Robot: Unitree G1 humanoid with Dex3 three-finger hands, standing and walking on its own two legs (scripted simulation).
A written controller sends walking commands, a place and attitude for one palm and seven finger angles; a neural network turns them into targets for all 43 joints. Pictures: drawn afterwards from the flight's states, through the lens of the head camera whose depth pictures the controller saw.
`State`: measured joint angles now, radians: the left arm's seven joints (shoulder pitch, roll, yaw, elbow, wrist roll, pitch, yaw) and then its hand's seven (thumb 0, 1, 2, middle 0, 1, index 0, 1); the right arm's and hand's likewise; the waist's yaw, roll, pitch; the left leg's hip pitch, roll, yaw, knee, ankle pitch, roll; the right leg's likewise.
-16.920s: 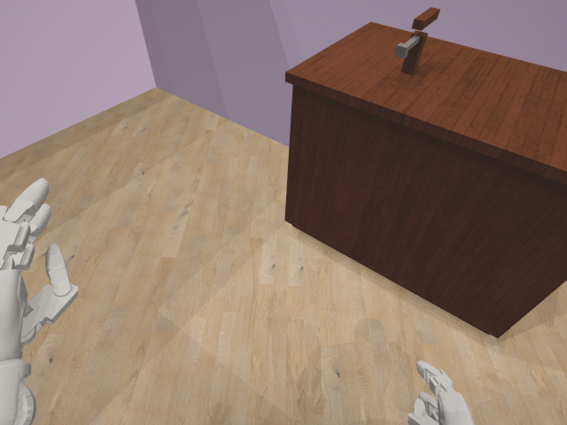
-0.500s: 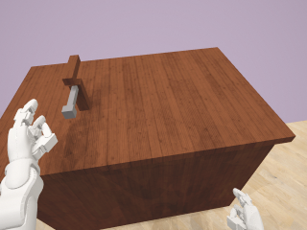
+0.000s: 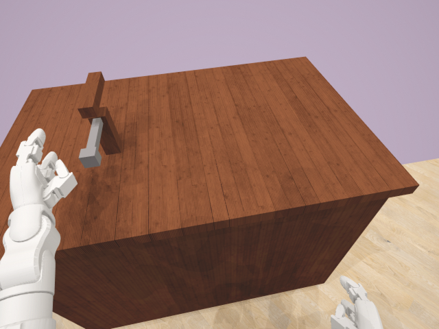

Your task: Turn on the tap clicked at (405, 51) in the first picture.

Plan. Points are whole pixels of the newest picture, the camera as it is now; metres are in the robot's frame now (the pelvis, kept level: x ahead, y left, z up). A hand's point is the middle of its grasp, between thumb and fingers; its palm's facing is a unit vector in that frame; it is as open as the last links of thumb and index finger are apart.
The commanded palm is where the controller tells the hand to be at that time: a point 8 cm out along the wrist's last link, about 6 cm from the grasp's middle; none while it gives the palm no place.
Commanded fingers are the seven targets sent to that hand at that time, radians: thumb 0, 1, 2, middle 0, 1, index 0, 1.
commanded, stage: reach beside the lever's end, fingers flat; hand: left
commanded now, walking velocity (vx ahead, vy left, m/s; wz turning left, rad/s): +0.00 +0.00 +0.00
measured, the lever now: (90, 157) +0.37 +0.28 +0.13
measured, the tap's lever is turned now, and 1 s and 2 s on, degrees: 0 0 16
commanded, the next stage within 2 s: push the lever round in 0.58 s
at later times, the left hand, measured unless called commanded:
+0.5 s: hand (72, 175) +0.33 +0.30 +0.12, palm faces +0.48 -0.87 -0.10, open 7.8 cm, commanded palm +0.29 +0.34 +0.12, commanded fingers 0.00 0.90 0.90 -0.15 -0.15 -0.15 -0.15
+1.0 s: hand (80, 173) +0.34 +0.29 +0.12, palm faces +0.47 -0.88 -0.07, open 7.8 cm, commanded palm +0.30 +0.33 +0.12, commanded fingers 0.00 0.90 0.90 -0.15 -0.15 -0.15 -0.15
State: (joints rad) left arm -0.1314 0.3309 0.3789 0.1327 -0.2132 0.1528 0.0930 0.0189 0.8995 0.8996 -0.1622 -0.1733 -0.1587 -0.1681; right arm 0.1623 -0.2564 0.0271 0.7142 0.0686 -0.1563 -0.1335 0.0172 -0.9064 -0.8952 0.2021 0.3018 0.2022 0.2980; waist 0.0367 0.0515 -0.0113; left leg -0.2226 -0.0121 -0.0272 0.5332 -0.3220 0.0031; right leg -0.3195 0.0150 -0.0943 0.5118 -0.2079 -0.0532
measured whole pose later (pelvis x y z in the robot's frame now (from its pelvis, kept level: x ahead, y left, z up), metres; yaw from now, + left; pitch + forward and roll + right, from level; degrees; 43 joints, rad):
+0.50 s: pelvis +0.01 +0.01 +0.00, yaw -1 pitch +2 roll +0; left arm -0.15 0.33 0.41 0.24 -0.19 0.06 0.09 0.02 0.90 0.90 -0.16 -0.15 -0.15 -0.15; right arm 0.22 -0.26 0.01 0.71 0.06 -0.12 -0.12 0.02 -0.91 -0.90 0.20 0.30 0.20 0.30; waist 0.02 0.04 -0.02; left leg -0.23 -0.02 -0.01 0.52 -0.32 0.02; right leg -0.34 0.01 -0.07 0.49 -0.20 -0.04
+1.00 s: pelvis +0.01 +0.01 +0.00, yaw -1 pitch +2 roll +0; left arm -0.18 0.30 0.36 0.24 -0.18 0.06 0.10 0.02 0.90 0.90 -0.16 -0.15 -0.15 -0.15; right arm 0.19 -0.25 0.02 0.70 0.06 -0.11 -0.12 0.02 -0.91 -0.89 0.20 0.30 0.20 0.30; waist 0.03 0.04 -0.03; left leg -0.23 -0.02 -0.01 0.52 -0.32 0.02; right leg -0.33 0.01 -0.08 0.49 -0.20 -0.04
